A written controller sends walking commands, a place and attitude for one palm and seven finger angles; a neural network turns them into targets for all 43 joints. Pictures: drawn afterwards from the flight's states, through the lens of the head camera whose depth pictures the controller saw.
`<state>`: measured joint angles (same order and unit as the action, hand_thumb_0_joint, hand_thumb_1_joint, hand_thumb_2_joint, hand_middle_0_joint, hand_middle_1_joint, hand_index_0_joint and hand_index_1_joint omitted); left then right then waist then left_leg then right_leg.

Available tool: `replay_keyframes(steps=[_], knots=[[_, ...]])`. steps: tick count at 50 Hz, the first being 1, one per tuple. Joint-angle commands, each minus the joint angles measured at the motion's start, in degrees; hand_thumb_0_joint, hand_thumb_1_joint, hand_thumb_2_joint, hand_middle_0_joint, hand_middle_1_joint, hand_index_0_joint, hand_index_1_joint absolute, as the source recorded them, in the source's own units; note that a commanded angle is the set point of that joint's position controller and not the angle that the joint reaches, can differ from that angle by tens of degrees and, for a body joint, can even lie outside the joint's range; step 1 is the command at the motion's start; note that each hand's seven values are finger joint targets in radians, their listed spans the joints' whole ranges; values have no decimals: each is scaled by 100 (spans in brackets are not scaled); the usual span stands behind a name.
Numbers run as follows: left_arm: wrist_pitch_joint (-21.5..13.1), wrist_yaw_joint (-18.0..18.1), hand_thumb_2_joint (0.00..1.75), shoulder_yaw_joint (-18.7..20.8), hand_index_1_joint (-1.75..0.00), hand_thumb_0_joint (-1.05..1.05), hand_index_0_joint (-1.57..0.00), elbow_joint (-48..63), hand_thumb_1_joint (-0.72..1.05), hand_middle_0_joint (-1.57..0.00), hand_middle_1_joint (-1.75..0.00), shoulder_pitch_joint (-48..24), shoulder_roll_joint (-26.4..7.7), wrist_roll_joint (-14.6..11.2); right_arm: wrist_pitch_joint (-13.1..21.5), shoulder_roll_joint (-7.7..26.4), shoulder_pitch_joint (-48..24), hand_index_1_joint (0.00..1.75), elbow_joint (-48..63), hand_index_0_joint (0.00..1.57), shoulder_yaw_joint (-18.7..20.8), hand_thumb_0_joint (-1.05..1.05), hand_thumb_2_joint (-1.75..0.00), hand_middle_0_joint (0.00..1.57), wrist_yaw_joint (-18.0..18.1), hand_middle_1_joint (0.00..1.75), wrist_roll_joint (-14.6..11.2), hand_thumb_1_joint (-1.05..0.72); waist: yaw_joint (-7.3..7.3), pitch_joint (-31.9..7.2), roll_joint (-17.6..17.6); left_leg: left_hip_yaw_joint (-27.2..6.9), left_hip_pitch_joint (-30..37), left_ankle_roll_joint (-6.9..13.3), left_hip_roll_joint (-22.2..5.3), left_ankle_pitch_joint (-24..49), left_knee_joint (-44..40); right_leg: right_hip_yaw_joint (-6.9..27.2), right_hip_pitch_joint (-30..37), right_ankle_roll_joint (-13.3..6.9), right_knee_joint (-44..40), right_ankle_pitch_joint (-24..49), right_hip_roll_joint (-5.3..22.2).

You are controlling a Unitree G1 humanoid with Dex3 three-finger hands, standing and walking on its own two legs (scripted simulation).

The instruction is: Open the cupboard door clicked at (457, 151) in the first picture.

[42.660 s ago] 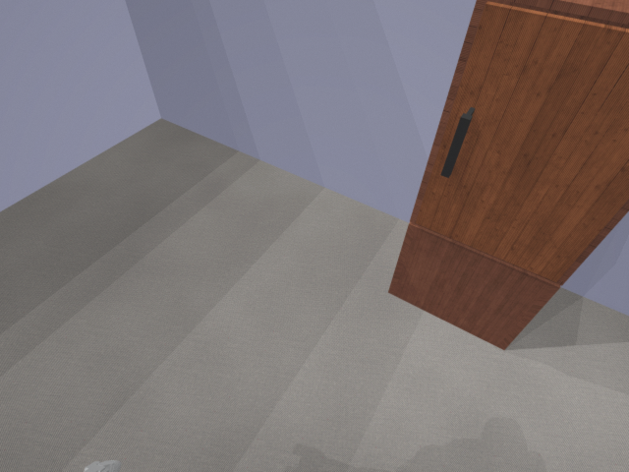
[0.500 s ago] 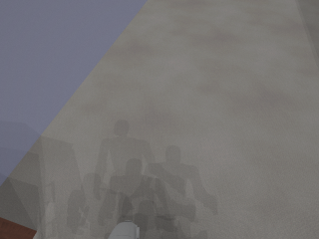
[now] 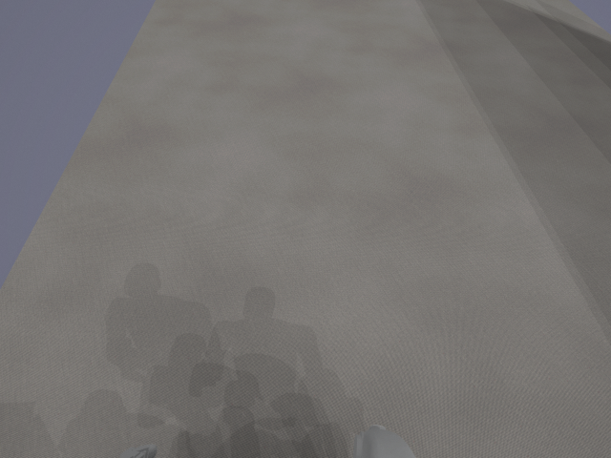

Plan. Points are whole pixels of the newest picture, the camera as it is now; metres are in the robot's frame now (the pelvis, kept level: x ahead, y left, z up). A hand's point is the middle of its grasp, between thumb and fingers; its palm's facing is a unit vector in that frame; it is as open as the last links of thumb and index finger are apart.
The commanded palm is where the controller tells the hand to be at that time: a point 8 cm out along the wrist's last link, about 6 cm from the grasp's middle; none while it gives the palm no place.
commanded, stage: walk to a spot facing it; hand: left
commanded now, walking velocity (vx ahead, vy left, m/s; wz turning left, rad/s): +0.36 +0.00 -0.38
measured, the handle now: out of the picture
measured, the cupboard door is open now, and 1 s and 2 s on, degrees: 42 42 42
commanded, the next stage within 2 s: turn to face it in 0.48 s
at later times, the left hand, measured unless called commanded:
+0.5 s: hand (248, 365) +0.28 +0.12 -0.17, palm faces -0.06 -0.98 -0.21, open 7.1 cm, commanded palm none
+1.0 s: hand (272, 265) +0.49 +0.10 -0.17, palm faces +0.07 -0.97 -0.25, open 7.3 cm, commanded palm none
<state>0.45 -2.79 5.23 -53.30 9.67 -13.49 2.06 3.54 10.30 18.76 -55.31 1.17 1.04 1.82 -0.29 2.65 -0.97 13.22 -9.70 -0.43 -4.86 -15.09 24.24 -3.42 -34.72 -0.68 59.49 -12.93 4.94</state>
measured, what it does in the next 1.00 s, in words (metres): walks ahead: right foot, then left foot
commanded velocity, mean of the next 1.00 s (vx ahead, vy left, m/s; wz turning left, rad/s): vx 0.18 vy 0.00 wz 0.21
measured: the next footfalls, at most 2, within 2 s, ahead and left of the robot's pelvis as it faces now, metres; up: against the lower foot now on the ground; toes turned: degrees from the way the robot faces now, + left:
right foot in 0.18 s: +0.20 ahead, -0.14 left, +0.00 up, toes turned -12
left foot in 0.62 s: +0.46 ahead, +0.02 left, +0.00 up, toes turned +1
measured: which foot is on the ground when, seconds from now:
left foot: down 0.00-0.18, up 0.20-0.60, down 0.62-1.00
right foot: up 0.00-0.16, down 0.18-0.62, up 0.64-0.98, down 1.00-1.00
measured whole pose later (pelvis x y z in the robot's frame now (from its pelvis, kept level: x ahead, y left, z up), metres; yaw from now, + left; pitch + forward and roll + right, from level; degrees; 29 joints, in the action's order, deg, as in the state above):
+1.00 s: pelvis +0.40 -0.10 -0.01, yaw +3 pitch +2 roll +1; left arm -0.2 0.8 3.6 -54.3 9.6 -11.3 1.1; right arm -1.9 10.8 15.9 -58.1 3.1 0.4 1.2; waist 1.3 2.3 0.4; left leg -1.5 -19.7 -0.2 1.2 -15.3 33.0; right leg -2.8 -20.0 2.2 34.4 -16.1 2.7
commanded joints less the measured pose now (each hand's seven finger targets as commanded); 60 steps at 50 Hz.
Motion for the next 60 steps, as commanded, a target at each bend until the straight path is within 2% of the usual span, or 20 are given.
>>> replay_keyframes(steps=[1, 5, 7, 8, 9, 10, 12, 15, 26, 29, 30, 31, 32, 35, 38, 48, 50, 51, 55, 60], knots=[[-81, -76, 90, -128, -30, 0, -20, 547, 90, -20, -30, -584, 157, -13, 57, 869, 543, 30, 120, 20, 243, 0, -90, 20, -34, 30, 32, -90, 219, 236, 602, -566, -233, 629, -1490, 234, -1388, -99, 337, 15, -1292, 248, 112], [-149, -52, 90, -135, -30, 0, -20, 546, 90, -20, -30, -780, 21, -13, 0, 933, 809, 30, -89, 20, 216, 0, -90, 20, -48, 30, 64, -90, 213, 116, 609, -320, 146, 505, -1492, 1257, -832, -407, 1060, -155, -2082, -12, -166], [-250, 6, 90, -65, -30, 0, -20, 156, 90, -20, -30, 406, -284, -6, -30, 1004, 686, 30, -114, 20, 206, 0, -90, 20, -72, 30, 12, -90, -384, -562, 251, 77, -32, 257, -1144, 2671, 897, -601, 2872, -390, -2779, -8, -549], [-325, 83, 90, 87, -30, 0, -20, -178, 90, -20, -30, 1397, -773, 1, 0, 839, 546, 30, -38, 20, 160, 0, -90, 20, -135, 30, -86, -90, -842, -1162, -498, 352, -1366, 30, -775, 2023, 2445, 449, 4674, -746, -3063, -307, 283], [-345, 179, 90, 261, -30, 0, -20, -376, 90, -20, -30, 2125, -1415, -79, 42, 502, 444, 30, 236, 20, 108, 0, -90, 20, -111, 30, -162, -90, -998, -1744, -1699, 175, -2988, -261, 78, -1929, 4331, 3038, 5951, -1460, -3648, 601, 1941], [-346, 249, 90, 255, -30, 0, -20, -379, 90, -20, -30, 2010, -1520, -168, 32, 745, 14, 30, 255, 20, 183, 0, -90, 20, -84, 30, -158, -90, -972, -1673, -1563, -775, -3352, -178, -74, -1897, 5163, 3395, 5535, -1558, -3955, 1055, 2044], [-324, 320, 90, 72, -30, 0, -20, -208, 90, -20, -30, 1146, -909, -182, 19, 644, -370, 30, 199, 20, 230, 0, -90, 20, -53, 30, -115, -90, -510, -727, -354, -1227, -3276, -172, -464, -896, 5068, 2261, 4180, -1376, -4002, 1674, 1648], [-434, 312, 90, -100, -30, 0, -20, -160, 90, -20, -30, 469, -405, -127, -202, 262, 210, 30, -163, 20, 184, 0, -90, 20, -89, 30, -34, -90, 146, -117, -469, -1024, -2208, -264, -498, -413, 3872, 940, 2485, -1037, -4499, 1595, 1026], [-578, 320, 90, -148, -30, 0, -20, -670, 90, -20, -30, 982, -397, -109, -112, 214, -1080, 30, 174, 20, 188, 0, -90, 20, -237, 30, -85, -90, 41, 254, -390, -770, -2036, -28, -52, 321, 1602, 625, 3226, -925, -4435, 2547, 951], [-559, 359, 90, -162, -30, 0, -20, -753, 90, -20, -30, 961, -405, -139, -42, 421, -87, 30, -199, 20, 221, 0, -90, 20, -135, 30, -25, -90, 551, -174, -101, -582, -254, 158, 354, 875, 615, 263, 2951, -609, -2878, 3816, 623], [-533, 364, 90, -175, -30, 0, -20, -684, 90, -20, -30, 1052, -326, -166, -11, 795, 700, 30, -397, 20, 291, 0, -90, 20, -81, 30, 35, -90, 795, -774, 454, -1405, 1017, 512, -286, 2015, 474, -81, 2196, -295, -1607, 2783, 216], [-526, 338, 90, -226, -30, 0, -20, -611, 90, -20, -30, 1456, -16, -243, -17, 1311, 1218, 30, -480, 20, 376, 0, -90, 20, -14, 30, 77, -90, 740, -1482, 1628, -3214, 2170, 1309, -1715, 3446, 265, -425, 1000, -52, 293, -470, -542], [-531, 364, 90, -281, -30, 0, -20, -452, 90, -20, -30, 1150, -85, -197, -124, 1332, 1120, 30, -449, 20, 346, 0, -90, 20, 33, 30, -18, -90, 668, -1364, 1343, -3660, 1696, 1598, -2049, 3732, -96, 96, 715, -91, 1202, -2136, -572], [-357, 342, 90, -228, -30, 0, -20, -447, 90, -20, -30, 731, 20, -107, -78, 773, -88, 30, -122, 20, 222, 0, -90, 20, 87, 30, -58, -90, 188, -233, 841, -2892, -323, 1245, -1505, 2277, -710, 425, 557, 156, 1040, -1397, 52], [-152, 317, 90, -219, -30, 0, -20, -489, 90, -20, -30, 979, 224, -90, -97, 819, -489, 30, -18, 20, 206, 0, -90, 20, 72, 30, -63, -90, -91, -405, 580, -2092, -866, 968, -995, 2266, -721, 245, 1189, 297, 34, -1010, -13], [-117, 373, 90, -27, -30, 0, -20, 10, 90, -20, -30, 780, -155, -115, -424, 1066, -767, 30, 293, 20, 468, 0, -90, 20, -29, 30, -57, -90, -232, -453, 606, -2571, -1659, 627, -436, 656, 21, -26, 2710, 359, -3029, 27, -310], [-195, 463, 90, 141, -30, 0, -20, 66, 90, -20, -30, 1108, -1041, -9, -416, 490, -699, 30, 491, 20, 396, 0, -90, 20, -104, 30, -119, -90, -395, -680, -1704, -1110, -2891, -121, 802, -1524, 2239, 2136, 3737, -410, -4247, 675, 2007], [-182, 463, 90, 83, -30, 0, -20, 124, 90, -20, -30, 1060, -1107, -69, -464, 680, -771, 30, 497, 20, 455, 0, -90, 20, -107, 30, -71, -90, -408, -731, -1501, -1331, -2710, -130, 574, -2071, 3629, 2218, 3191, -836, -4285, 1129, 2505], [-195, 496, 90, -73, -30, 0, -20, 320, 90, -20, -30, 330, -530, -84, -599, 490, -828, 30, 348, 20, 391, 0, -90, 20, -199, 30, -86, -90, 26, -420, -882, -1247, -2664, -300, 184, -987, 4542, 327, 2922, -553, -3749, 2889, 1513], [-206, 489, 90, -49, -30, 0, -20, 292, 90, -20, -30, 619, -684, -62, -644, 421, -1240, 30, 463, 20, 309, 0, -90, 20, -261, 30, -98, -90, -96, -351, -907, -832, -2291, -332, 245, -837, 3238, -355, 3289, -425, -3532, 3835, 1462]])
